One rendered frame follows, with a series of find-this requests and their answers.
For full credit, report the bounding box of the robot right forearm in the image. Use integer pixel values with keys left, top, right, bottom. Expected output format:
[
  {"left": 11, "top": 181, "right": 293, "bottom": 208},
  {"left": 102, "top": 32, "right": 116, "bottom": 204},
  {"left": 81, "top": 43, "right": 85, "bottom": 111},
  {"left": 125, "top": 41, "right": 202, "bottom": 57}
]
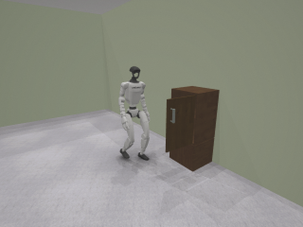
[{"left": 118, "top": 97, "right": 126, "bottom": 117}]

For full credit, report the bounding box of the robot left upper arm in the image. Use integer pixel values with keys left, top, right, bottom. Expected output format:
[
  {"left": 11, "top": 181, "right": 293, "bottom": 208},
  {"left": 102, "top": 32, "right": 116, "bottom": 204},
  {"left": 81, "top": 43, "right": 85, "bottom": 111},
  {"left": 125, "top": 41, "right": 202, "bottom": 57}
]
[{"left": 139, "top": 81, "right": 146, "bottom": 99}]

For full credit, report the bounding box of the right robot hand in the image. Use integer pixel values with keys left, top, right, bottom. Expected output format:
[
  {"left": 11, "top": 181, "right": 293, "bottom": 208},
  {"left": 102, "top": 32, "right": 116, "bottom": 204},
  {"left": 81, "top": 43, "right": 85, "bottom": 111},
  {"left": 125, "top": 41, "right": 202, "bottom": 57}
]
[{"left": 121, "top": 116, "right": 130, "bottom": 131}]

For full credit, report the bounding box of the left robot hand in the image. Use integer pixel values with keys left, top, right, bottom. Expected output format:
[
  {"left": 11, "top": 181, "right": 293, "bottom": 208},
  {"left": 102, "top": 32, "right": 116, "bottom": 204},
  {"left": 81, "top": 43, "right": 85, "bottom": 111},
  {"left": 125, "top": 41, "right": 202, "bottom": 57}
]
[{"left": 145, "top": 111, "right": 151, "bottom": 123}]

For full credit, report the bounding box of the left robot foot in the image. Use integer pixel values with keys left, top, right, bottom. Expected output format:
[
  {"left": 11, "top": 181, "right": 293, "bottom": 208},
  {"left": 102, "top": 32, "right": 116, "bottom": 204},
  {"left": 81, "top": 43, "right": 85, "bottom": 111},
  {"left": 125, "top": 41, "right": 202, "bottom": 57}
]
[{"left": 137, "top": 152, "right": 150, "bottom": 161}]

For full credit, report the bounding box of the robot left forearm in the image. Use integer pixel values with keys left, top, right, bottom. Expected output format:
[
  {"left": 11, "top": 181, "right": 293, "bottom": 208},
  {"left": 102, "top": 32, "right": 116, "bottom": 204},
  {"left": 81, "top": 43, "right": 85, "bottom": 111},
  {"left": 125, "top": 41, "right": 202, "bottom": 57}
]
[{"left": 140, "top": 97, "right": 148, "bottom": 112}]

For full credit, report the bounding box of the handle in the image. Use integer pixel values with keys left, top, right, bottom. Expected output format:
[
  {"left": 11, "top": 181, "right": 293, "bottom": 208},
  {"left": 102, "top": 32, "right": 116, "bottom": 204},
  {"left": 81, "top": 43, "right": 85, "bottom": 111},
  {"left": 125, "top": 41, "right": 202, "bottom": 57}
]
[{"left": 170, "top": 108, "right": 176, "bottom": 124}]

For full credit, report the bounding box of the cupboard door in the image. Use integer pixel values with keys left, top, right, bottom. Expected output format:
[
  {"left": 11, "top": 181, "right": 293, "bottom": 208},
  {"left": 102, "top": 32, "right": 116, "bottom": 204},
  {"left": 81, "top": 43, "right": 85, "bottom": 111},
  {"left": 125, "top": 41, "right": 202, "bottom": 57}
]
[{"left": 166, "top": 95, "right": 196, "bottom": 152}]

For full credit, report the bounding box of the robot right upper arm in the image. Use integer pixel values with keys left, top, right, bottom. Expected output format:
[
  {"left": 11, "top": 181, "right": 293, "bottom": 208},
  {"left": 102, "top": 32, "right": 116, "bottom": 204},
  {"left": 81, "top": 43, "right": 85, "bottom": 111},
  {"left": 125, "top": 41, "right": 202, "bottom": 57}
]
[{"left": 119, "top": 81, "right": 129, "bottom": 102}]

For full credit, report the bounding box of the left robot shin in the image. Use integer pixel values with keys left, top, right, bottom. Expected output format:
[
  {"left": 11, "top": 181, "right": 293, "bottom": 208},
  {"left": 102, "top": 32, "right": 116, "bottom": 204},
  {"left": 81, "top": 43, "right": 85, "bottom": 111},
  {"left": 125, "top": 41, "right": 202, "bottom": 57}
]
[{"left": 140, "top": 137, "right": 150, "bottom": 155}]

